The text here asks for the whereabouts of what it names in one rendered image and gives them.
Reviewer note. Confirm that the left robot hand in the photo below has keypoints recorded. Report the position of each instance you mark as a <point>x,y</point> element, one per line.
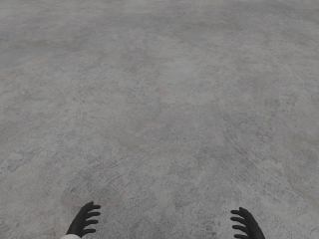
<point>80,221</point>

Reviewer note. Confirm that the right robot hand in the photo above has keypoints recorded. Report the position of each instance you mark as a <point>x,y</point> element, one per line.
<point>252,229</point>

